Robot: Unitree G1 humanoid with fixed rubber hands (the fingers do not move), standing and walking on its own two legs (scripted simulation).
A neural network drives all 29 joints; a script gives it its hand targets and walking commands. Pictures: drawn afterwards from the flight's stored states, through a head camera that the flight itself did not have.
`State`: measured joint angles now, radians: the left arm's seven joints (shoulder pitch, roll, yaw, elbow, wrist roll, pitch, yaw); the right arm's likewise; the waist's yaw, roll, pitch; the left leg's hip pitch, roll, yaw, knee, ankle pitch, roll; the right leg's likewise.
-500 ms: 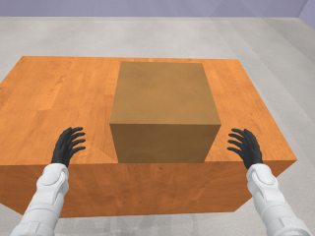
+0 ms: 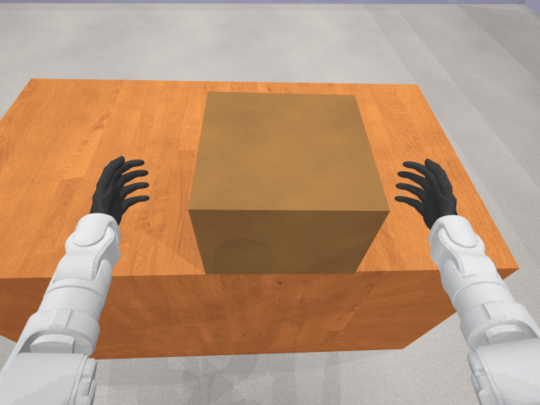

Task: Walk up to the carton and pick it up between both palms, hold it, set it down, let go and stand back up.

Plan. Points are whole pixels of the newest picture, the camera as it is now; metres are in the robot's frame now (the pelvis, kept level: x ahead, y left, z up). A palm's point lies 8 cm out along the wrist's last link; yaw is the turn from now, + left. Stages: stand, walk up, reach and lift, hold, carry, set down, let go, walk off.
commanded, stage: reach and lift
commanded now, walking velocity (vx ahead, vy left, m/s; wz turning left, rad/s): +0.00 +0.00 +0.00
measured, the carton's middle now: (281, 183) +0.50 -0.02 -0.01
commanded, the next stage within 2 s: none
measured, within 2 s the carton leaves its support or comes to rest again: neither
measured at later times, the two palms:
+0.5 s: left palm (111, 168) +0.43 +0.25 +0.10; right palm (438, 159) +0.44 -0.25 +0.12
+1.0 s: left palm (117, 172) +0.44 +0.26 +0.07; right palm (428, 162) +0.46 -0.25 +0.10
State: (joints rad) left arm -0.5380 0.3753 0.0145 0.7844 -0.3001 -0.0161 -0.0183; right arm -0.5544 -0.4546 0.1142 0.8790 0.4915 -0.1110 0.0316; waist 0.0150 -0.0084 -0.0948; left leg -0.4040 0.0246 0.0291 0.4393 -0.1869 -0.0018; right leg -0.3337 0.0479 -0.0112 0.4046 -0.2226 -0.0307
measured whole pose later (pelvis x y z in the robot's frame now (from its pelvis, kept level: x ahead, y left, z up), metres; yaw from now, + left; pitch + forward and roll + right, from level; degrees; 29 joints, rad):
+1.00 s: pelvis -0.02 -0.01 -0.02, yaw +1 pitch +25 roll -2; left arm -1.12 0.45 -0.20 1.41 -0.41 -0.16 -0.02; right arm -1.09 -0.49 0.20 1.36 0.57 -0.12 0.08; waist 0.00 -0.03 -0.26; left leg -0.84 0.04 0.00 0.56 -0.17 -0.01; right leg -0.76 0.06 -0.05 0.53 -0.22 -0.04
